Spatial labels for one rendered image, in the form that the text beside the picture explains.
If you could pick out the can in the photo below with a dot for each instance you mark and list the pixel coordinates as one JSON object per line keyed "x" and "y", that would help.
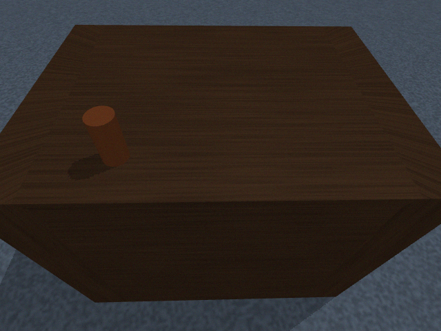
{"x": 105, "y": 131}

